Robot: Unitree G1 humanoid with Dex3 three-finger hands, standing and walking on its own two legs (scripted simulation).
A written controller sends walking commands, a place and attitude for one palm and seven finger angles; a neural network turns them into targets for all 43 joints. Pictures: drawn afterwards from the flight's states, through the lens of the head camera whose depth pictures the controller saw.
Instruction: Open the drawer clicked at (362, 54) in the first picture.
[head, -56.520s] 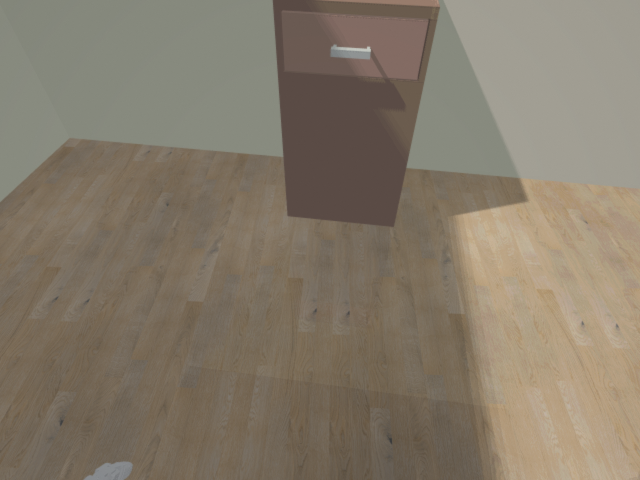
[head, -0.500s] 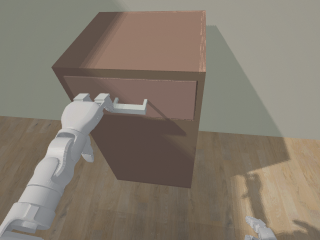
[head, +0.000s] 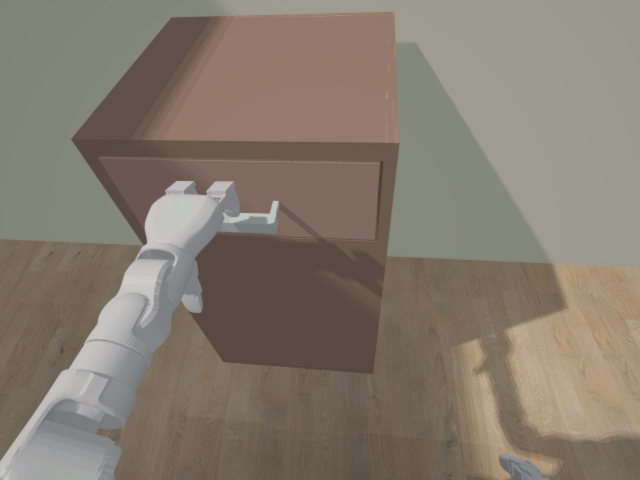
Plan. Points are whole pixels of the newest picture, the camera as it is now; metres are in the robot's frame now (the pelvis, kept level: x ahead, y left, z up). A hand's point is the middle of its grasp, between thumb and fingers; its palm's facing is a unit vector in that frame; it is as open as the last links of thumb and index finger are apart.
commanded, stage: move the hooked fingers above the handle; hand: left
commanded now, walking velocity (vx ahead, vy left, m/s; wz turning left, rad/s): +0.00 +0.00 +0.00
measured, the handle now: (242, 213) +0.51 +0.18 +0.00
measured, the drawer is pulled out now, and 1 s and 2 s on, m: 0.00 0.00 0.00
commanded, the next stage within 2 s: none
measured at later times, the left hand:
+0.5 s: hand (232, 226) +0.44 +0.17 +0.06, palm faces -0.06 -0.02 -1.00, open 13.8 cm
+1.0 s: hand (241, 231) +0.43 +0.15 +0.05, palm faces -0.03 -0.02 -1.00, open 13.8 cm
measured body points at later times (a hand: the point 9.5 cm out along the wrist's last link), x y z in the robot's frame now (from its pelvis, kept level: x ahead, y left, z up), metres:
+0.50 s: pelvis +0.01 -0.01 -0.01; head +0.06 -0.03 +0.44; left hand +0.43 +0.17 +0.11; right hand +0.09 -0.27 -0.15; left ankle -0.03 +0.11 -0.74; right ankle +0.01 -0.12 -0.74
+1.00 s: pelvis +0.00 +0.00 -0.01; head +0.04 -0.02 +0.44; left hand +0.43 +0.15 +0.11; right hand +0.08 -0.27 -0.14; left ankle -0.03 +0.11 -0.74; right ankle +0.01 -0.12 -0.74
